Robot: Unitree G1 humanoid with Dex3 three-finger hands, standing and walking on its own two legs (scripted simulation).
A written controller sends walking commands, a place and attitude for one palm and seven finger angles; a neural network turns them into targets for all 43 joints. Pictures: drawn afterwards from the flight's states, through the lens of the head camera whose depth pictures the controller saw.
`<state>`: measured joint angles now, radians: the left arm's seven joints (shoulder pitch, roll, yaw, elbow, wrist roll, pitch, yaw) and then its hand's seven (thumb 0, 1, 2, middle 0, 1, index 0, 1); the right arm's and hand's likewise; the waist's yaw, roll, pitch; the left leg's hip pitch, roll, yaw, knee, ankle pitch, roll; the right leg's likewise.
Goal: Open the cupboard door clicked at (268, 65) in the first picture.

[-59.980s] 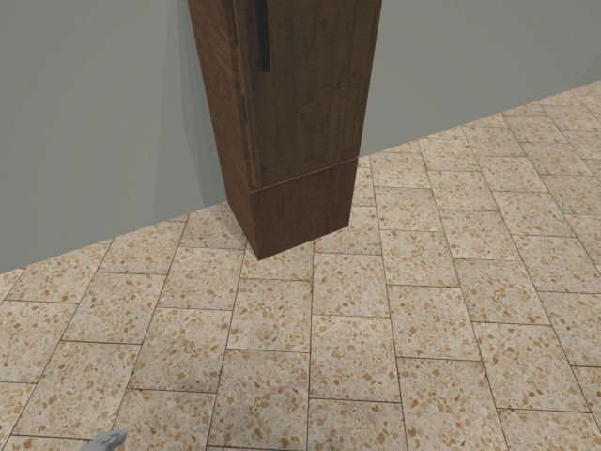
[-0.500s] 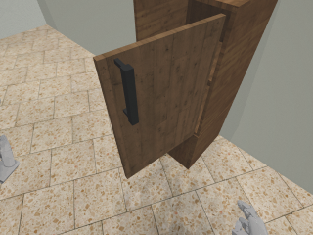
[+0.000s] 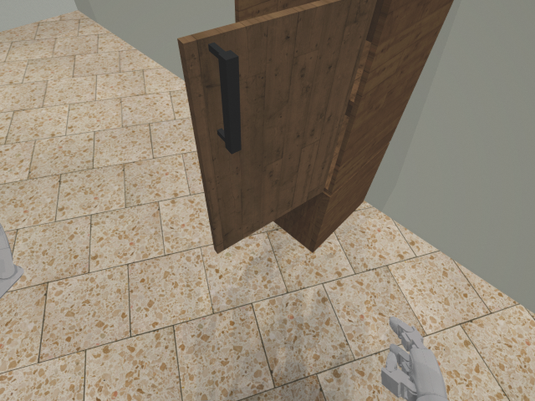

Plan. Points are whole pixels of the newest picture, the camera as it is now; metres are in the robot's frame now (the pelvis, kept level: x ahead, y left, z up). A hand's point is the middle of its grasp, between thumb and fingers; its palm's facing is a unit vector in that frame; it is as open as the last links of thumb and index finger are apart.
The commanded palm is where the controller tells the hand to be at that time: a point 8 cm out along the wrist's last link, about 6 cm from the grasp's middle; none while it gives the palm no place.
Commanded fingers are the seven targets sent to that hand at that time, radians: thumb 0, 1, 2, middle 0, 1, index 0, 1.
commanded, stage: step back with the hand held close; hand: left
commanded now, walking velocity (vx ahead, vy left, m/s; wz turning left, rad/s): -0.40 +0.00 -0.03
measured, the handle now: (224, 102) +0.52 +0.13 +0.16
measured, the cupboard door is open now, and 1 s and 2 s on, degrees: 80 80 80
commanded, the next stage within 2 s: stop stepping back and stand still in 0.02 s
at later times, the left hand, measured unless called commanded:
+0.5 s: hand out of the picture +0.06 +0.24 +0.18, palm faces +0.46 -0.73 -0.52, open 7.4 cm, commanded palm +0.00 +0.27 +0.18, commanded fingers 0.00 0.90 0.90 -0.20 -0.30 -0.20 -0.30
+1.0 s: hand out of the picture +0.06 +0.24 +0.12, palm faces +0.37 -0.76 -0.53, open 7.4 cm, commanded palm none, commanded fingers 0.00 0.90 0.90 -0.20 -0.30 -0.20 -0.30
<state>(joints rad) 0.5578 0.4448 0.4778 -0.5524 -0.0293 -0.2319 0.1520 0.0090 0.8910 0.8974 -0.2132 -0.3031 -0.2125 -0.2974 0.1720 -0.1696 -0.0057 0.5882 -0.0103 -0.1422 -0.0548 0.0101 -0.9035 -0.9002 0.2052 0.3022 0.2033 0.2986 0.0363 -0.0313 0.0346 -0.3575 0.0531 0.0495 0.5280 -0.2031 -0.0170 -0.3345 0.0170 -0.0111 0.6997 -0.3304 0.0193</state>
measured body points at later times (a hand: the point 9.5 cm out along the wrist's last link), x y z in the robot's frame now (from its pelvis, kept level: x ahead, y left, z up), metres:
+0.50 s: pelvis -0.13 -0.03 +0.00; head -0.14 -0.02 +0.45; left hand +0.03 +0.28 +0.21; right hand -0.02 -0.28 -0.09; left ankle -0.15 +0.11 -0.73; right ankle -0.12 -0.10 -0.72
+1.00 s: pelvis -0.15 -0.04 +0.00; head -0.16 -0.06 +0.45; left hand +0.03 +0.28 +0.15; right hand +0.01 -0.28 -0.10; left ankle -0.15 +0.09 -0.72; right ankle -0.13 -0.11 -0.73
